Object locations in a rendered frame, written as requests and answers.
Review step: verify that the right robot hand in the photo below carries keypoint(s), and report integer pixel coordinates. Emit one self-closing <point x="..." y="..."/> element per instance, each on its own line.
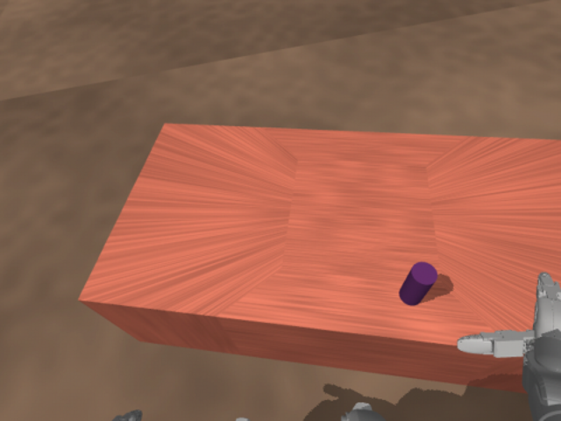
<point x="508" y="343"/>

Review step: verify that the right robot arm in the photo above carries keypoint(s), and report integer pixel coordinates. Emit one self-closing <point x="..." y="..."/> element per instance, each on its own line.
<point x="541" y="378"/>

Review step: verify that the can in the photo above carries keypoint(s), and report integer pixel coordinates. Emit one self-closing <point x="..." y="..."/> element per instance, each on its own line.
<point x="417" y="284"/>

